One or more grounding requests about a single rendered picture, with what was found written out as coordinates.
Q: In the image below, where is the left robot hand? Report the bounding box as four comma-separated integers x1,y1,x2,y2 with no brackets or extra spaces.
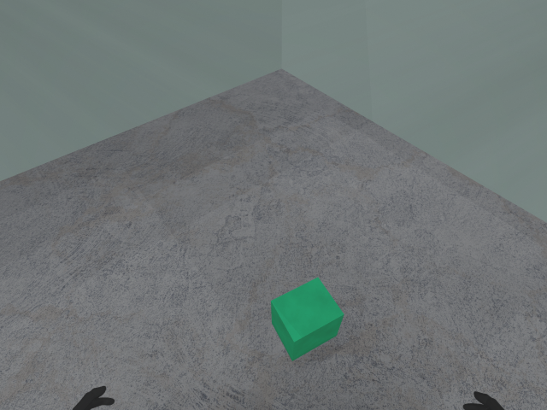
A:
73,386,115,410

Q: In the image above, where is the right robot hand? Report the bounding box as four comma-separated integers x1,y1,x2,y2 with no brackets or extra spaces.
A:
463,391,504,410

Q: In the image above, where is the carton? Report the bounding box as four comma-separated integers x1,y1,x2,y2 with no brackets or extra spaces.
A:
271,278,344,361

